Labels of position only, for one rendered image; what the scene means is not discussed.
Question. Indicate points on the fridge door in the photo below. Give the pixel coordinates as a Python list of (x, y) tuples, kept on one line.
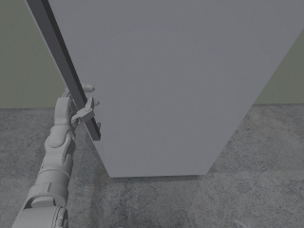
[(174, 78)]

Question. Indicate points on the left robot hand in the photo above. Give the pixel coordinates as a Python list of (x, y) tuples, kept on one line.
[(67, 113)]

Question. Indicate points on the handle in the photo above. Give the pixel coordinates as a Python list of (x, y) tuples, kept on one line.
[(46, 21)]

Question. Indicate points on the robot left upper arm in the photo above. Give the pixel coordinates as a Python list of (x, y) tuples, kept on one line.
[(43, 217)]

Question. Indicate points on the left robot forearm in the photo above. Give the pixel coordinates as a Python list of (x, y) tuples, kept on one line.
[(50, 188)]

